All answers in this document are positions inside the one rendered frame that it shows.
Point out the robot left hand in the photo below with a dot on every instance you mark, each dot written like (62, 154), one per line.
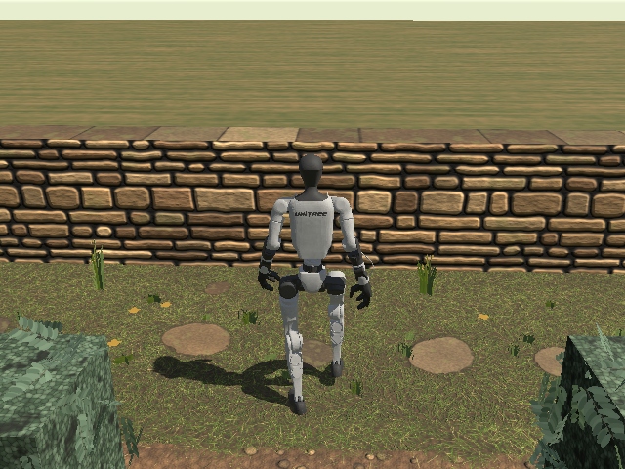
(271, 276)

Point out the robot right forearm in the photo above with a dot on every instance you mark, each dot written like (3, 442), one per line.
(358, 265)

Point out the robot left forearm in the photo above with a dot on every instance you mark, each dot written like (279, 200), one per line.
(266, 258)

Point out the robot right thigh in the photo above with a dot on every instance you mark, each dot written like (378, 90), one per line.
(335, 283)

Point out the left robot upper arm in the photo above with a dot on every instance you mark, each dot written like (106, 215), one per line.
(281, 206)

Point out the humanoid robot head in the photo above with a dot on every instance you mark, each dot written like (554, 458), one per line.
(311, 167)

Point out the right robot upper arm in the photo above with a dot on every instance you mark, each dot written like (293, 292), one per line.
(346, 219)

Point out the robot right hand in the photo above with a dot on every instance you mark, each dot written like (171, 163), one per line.
(365, 295)

